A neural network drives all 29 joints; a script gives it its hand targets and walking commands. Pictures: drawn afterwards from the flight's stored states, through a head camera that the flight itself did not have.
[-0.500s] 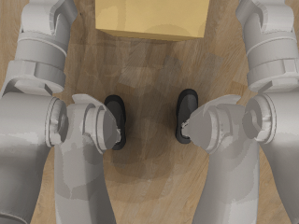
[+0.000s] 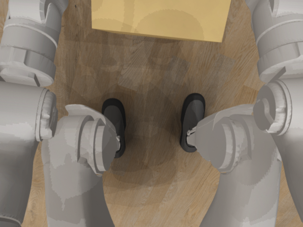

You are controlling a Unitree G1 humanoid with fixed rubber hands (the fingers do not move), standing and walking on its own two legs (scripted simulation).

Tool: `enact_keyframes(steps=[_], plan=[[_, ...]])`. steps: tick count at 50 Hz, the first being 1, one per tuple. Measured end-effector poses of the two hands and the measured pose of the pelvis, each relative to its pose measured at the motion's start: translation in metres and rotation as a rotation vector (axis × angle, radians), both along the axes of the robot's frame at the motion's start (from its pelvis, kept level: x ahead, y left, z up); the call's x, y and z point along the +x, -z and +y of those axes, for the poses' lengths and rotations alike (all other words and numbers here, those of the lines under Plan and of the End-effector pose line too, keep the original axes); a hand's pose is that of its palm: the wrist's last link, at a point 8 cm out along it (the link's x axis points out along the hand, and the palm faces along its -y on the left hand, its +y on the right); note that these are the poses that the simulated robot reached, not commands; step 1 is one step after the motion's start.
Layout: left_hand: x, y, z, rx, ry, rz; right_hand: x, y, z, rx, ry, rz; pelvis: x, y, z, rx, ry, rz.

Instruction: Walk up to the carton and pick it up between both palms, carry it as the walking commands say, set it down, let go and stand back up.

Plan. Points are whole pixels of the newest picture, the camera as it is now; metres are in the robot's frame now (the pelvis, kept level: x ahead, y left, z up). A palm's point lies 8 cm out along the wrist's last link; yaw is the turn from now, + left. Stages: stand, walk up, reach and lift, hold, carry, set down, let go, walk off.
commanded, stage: reach and lift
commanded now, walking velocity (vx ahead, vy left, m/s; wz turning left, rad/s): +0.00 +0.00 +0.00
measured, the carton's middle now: out of the picture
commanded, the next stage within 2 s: none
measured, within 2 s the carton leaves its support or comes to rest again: leaves its support in 1.36 s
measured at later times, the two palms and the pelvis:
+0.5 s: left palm out of the picture +0.55 +0.17 -0.19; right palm out of the picture +0.57 -0.15 -0.18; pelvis +0.00 +0.00 +0.00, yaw +0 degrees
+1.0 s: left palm out of the picture +0.56 +0.15 -0.19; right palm out of the picture +0.57 -0.15 -0.18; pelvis +0.00 +0.00 -0.01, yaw +1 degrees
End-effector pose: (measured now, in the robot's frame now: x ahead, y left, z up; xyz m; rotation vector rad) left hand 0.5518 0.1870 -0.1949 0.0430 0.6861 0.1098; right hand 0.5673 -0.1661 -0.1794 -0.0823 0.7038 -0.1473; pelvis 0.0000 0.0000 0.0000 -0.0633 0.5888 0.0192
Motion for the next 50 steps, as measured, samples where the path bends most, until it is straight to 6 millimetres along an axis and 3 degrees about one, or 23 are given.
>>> enact_keyframes(steps=[19,33,50], plan=[[-0.002,0.001,-0.01,-0.003,0.04,0.007,-0.001,0.001,0.009,0.003,-0.042,0.008,0.0,0.0,0.0,-0.001,-0.002,-0.002],[0.005,-0.007,-0.033,-0.061,0.073,-0.018,-0.001,-0.001,0.02,-0.002,-0.075,0.009,0.001,-0.001,0.001,-0.008,-0.012,-0.007],[0.006,-0.006,-0.034,-0.064,0.055,-0.007,0.0,0.001,0.021,0.048,-0.035,0.023,0.001,0.005,0.0,-0.011,-0.021,-0.003]])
